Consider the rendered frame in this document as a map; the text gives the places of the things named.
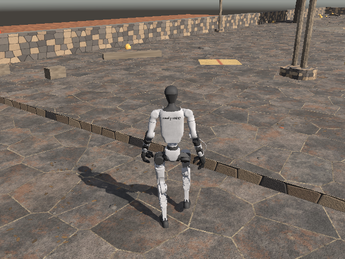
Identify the right robot shin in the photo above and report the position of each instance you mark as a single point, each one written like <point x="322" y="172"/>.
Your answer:
<point x="186" y="185"/>

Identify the robot right hand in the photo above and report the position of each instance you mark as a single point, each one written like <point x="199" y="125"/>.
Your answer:
<point x="202" y="161"/>

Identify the right robot upper arm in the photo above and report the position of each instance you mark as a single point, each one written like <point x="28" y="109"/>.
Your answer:
<point x="191" y="123"/>

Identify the left robot upper arm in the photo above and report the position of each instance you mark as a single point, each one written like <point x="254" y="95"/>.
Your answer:
<point x="152" y="123"/>

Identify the left robot foot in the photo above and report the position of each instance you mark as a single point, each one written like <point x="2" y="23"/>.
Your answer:
<point x="165" y="223"/>

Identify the right robot forearm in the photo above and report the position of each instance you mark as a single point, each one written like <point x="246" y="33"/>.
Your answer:
<point x="198" y="146"/>

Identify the robot left hand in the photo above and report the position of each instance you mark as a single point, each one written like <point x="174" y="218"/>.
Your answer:
<point x="147" y="154"/>

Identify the left robot forearm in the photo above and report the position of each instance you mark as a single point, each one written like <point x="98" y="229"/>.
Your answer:
<point x="146" y="143"/>

